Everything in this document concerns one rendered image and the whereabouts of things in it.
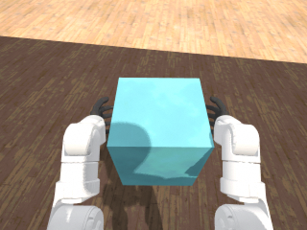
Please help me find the right robot upper arm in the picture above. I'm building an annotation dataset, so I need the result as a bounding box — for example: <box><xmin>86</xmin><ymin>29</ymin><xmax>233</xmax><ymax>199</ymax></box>
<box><xmin>214</xmin><ymin>204</ymin><xmax>272</xmax><ymax>230</ymax></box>

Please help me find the left robot forearm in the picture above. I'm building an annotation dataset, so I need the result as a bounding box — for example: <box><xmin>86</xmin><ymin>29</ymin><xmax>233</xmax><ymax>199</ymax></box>
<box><xmin>46</xmin><ymin>115</ymin><xmax>106</xmax><ymax>230</ymax></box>

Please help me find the left robot hand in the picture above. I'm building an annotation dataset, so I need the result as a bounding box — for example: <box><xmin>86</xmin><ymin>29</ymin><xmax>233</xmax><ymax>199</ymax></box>
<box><xmin>90</xmin><ymin>97</ymin><xmax>114</xmax><ymax>134</ymax></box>

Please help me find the right robot forearm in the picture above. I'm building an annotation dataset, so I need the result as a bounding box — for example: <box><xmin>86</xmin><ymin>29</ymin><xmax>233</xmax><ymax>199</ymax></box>
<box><xmin>213</xmin><ymin>115</ymin><xmax>273</xmax><ymax>230</ymax></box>

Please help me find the carton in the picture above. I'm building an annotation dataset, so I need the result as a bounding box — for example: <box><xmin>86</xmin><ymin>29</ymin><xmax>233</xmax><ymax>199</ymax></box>
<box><xmin>106</xmin><ymin>78</ymin><xmax>215</xmax><ymax>186</ymax></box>

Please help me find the left robot upper arm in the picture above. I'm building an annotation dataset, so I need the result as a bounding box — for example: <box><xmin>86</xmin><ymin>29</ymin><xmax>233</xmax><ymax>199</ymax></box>
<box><xmin>48</xmin><ymin>205</ymin><xmax>104</xmax><ymax>230</ymax></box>

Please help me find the right robot hand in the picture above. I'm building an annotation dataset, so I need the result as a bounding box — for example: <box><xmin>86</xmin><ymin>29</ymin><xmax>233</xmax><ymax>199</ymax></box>
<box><xmin>205</xmin><ymin>96</ymin><xmax>229</xmax><ymax>135</ymax></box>

